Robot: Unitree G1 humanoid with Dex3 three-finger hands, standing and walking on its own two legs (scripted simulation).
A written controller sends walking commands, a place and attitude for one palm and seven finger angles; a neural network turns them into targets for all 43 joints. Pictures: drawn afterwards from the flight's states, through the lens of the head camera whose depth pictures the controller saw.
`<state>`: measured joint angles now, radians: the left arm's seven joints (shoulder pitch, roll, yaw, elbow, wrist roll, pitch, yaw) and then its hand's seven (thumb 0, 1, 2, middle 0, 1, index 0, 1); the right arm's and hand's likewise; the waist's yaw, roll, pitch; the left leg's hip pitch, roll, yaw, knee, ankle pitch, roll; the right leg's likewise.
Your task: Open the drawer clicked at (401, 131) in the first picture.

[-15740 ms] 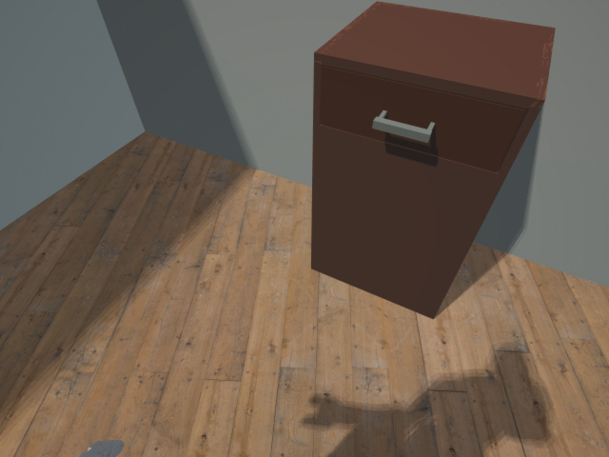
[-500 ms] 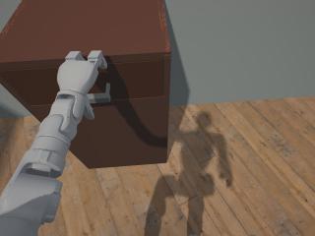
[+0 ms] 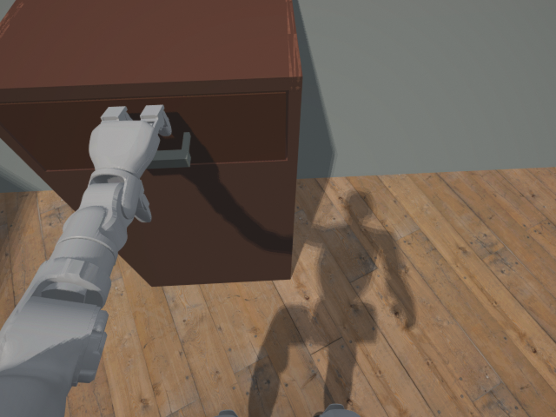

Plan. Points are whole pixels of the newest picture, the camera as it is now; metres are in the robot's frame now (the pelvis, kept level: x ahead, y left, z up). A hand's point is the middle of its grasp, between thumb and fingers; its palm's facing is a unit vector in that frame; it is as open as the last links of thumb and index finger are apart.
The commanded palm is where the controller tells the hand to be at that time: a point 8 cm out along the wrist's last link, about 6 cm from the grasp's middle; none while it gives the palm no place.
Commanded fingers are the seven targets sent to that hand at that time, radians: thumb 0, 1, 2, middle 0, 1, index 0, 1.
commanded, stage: lower the fingers behind the handle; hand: left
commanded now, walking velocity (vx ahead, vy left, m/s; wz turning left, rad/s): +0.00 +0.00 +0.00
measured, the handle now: (150, 150) +0.53 +0.21 +0.03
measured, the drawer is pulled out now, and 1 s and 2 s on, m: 0.00 0.00 0.00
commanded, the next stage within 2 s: close the thumb around the handle in 1.02 s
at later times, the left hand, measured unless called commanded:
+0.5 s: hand (146, 185) +0.47 +0.21 +0.01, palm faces -0.02 -0.05 -1.00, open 13.9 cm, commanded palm +0.45 +0.22 +0.07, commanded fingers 0.00 -0.50 0.30 -0.30 -1.20 -0.30 -1.20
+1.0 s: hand (147, 184) +0.48 +0.22 +0.00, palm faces -0.07 -0.01 -1.00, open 13.8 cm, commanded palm +0.46 +0.22 +0.06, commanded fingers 0.00 -0.50 0.30 -0.30 -1.20 -0.30 -1.20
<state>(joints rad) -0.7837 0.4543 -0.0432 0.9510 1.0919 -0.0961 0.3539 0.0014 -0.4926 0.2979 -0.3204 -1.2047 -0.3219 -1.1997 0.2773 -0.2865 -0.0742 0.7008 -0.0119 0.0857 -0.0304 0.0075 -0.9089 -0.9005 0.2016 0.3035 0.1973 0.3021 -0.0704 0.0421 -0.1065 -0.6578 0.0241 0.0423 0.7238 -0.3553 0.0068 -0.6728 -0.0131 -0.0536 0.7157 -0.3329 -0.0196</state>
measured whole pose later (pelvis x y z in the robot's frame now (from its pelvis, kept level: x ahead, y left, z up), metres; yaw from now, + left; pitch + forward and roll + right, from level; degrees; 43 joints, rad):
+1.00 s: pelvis +0.01 +0.01 -0.01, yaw -1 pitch +19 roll -1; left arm -0.75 0.45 -0.03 1.02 1.10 -0.07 0.34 0.00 -0.49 0.30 -0.31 -1.20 -0.32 -1.20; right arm 0.34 -0.25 -0.06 0.71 -0.02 0.10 -0.02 0.01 -0.91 -0.90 0.20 0.30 0.20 0.30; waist -0.09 0.06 -0.13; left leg -0.72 0.03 0.06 0.78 -0.40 0.02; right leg -0.74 0.00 -0.04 0.75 -0.36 -0.01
